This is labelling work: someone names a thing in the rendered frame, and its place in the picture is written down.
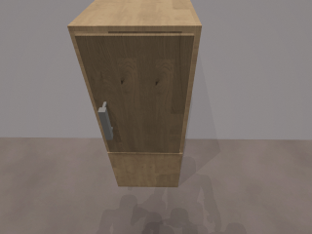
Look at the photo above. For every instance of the cupboard door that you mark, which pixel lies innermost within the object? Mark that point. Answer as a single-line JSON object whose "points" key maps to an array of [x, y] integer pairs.
{"points": [[143, 78]]}

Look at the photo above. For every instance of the handle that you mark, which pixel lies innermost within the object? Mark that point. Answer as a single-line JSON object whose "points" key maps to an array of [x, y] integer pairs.
{"points": [[105, 122]]}

